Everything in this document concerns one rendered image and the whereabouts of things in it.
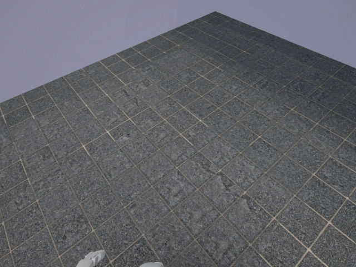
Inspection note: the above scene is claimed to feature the robot left hand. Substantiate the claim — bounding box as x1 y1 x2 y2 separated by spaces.
76 250 106 267

